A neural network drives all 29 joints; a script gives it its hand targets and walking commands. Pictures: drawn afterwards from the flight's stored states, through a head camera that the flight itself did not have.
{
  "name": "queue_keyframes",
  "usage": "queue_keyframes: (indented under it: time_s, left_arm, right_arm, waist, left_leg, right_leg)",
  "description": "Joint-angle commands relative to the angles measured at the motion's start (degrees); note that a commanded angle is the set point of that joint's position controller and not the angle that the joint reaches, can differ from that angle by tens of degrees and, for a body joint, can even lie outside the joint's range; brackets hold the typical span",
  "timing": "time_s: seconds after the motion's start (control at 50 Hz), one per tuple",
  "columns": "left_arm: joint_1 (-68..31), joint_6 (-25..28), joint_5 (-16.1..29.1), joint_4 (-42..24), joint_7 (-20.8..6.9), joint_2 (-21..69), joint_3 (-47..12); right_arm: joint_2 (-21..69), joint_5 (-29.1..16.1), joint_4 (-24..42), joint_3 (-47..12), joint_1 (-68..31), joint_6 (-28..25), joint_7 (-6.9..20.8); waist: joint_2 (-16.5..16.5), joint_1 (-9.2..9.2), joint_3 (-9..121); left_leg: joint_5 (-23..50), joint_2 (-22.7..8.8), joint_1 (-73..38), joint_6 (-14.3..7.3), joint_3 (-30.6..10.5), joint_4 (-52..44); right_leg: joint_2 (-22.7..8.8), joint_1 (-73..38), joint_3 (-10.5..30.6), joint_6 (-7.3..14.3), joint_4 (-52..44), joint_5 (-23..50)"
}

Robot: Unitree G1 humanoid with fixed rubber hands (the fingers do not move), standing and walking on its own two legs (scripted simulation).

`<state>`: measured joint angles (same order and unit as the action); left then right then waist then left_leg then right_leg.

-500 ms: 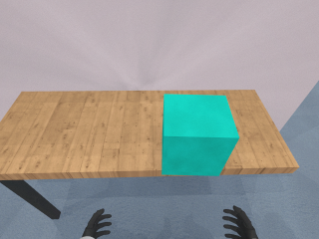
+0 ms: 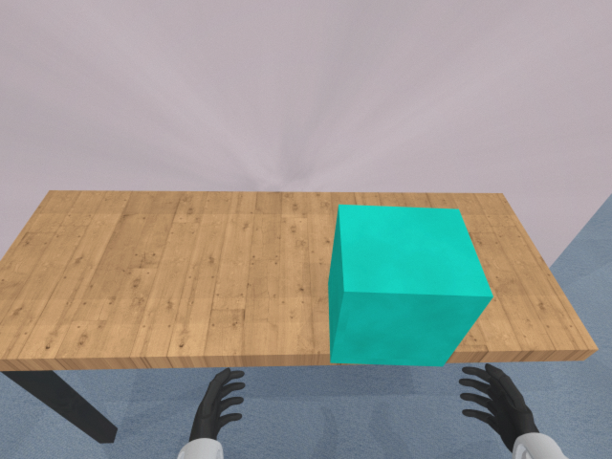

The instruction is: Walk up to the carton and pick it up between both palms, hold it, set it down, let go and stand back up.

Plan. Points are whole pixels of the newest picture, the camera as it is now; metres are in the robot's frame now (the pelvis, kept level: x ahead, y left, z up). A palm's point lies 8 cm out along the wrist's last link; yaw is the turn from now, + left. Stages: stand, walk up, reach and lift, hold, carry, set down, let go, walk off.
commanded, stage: reach and lift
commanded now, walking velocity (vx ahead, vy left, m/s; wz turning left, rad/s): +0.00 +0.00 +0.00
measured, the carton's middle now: (392, 288) +0.40 -0.10 -0.03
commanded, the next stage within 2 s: none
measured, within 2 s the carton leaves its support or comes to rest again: neither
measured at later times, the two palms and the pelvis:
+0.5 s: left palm (219, 409) +0.21 +0.15 -0.04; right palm (534, 396) +0.23 -0.27 -0.03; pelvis +0.01 -0.06 +0.00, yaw +2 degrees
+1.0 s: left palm (217, 336) +0.29 +0.16 +0.00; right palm (513, 336) +0.30 -0.25 +0.02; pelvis +0.02 -0.07 +0.01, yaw +3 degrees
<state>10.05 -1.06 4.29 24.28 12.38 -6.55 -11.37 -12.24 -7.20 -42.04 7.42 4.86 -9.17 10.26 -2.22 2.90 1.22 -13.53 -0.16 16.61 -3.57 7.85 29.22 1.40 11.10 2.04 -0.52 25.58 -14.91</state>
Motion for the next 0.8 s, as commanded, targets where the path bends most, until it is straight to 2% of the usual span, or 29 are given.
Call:
queue_keyframes:
  time_s: [0.0,0.08,0.14,0.2,0.28,0.34,0.42,0.54,0.62,0.7,0.78]
  left_arm:
    - [-2.85,6.42,-0.52,-9.37,0.14,1.14,-0.24]
    - [-0.31,11.50,-0.91,-7.72,-0.41,0.38,1.32]
    - [0.34,15.46,-1.02,-5.29,-1.23,-0.42,2.75]
    - [-0.93,19.21,-0.20,-2.30,-2.26,-1.75,4.16]
    - [-4.97,24.75,2.42,1.43,-3.79,-4.55,5.28]
    - [-8.69,28.87,4.64,4.27,-5.02,-6.93,5.92]
    - [-12.67,32.62,6.68,8.52,-6.71,-9.29,7.01]
    - [-19.37,33.13,7.32,14.12,-9.29,-11.87,10.25]
    - [-23.81,32.08,7.51,14.84,-10.44,-13.50,12.54]
    - [-25.73,30.31,6.92,13.32,-11.23,-14.28,14.47]
    - [-26.51,26.85,5.69,12.03,-11.79,-13.64,15.66]
  right_arm:
    - [-12.51,-2.78,5.53,2.97,-3.70,-7.01,-1.14]
    - [-11.46,-4.72,5.53,0.53,-1.40,-11.14,-2.07]
    - [-10.48,-6.00,5.14,-1.37,-0.81,-13.70,-2.70]
    - [-9.55,-6.72,5.79,-2.81,-1.84,-15.69,-3.46]
    - [-8.54,-6.71,8.54,-4.15,-4.59,-18.19,-4.68]
    - [-7.42,-6.91,9.90,-5.50,-6.49,-20.07,-5.80]
    - [-5.11,-7.82,8.21,-7.77,-8.33,-22.01,-7.53]
    - [-2.01,-8.22,3.98,-9.94,-14.23,-22.07,-10.52]
    - [-1.20,-8.02,5.03,-10.72,-18.46,-21.28,-12.79]
    - [-1.08,-8.22,7.20,-11.69,-20.47,-20.19,-14.74]
    - [-0.88,-8.93,7.11,-12.74,-21.65,-17.34,-15.97]
  waist:
    - [5.24,-0.97,9.39]
    - [3.54,-0.40,10.23]
    - [2.13,-0.01,9.55]
    - [0.60,-0.01,8.40]
    - [-1.49,-0.96,7.86]
    - [-2.04,-1.84,8.33]
    - [-1.65,-2.81,9.08]
    - [-1.23,-4.19,11.74]
    - [-1.54,-4.57,14.75]
    - [-1.17,-4.18,17.25]
    - [0.32,-3.23,15.96]
  left_leg:
    - [17.31,-5.00,-19.46,10.17,-11.75,-5.59]
    - [24.11,-3.83,-19.45,9.49,-10.29,-4.05]
    - [24.62,-3.11,-19.03,8.86,-9.27,-3.79]
    - [20.84,-2.34,-17.30,7.94,-8.22,-3.89]
    - [13.52,-1.28,-12.96,6.20,-7.02,-3.61]
    - [8.97,-0.56,-9.02,4.86,-6.57,-2.81]
    - [5.67,0.04,-3.98,3.36,-6.47,-1.95]
    - [3.38,0.14,3.30,1.69,-6.55,-2.57]
    - [3.44,-0.04,6.62,0.62,-6.63,-3.91]
    - [5.32,-0.17,6.06,0.24,-6.73,-5.67]
    - [7.47,-0.43,0.98,0.94,-6.77,-7.54]
  right_leg:
    - [1.88,12.95,1.11,3.75,-5.71,6.96]
    - [2.28,11.32,1.61,3.41,-6.33,10.42]
    - [2.37,10.66,1.72,3.07,-6.84,11.80]
    - [2.04,10.22,1.68,2.61,-6.74,11.91]
    - [1.16,9.42,1.77,1.56,-4.97,12.20]
    - [0.13,8.75,2.31,0.73,-2.88,13.11]
    - [-1.62,6.84,3.78,-0.48,-0.36,16.18]
    - [-4.53,-0.01,6.88,-2.97,1.39,22.57]
    - [-5.88,-6.98,8.64,-4.50,1.94,28.35]
    - [-5.90,-12.23,8.89,-5.02,1.62,33.66]
    - [-5.08,-11.11,7.68,-4.24,-1.13,31.90]
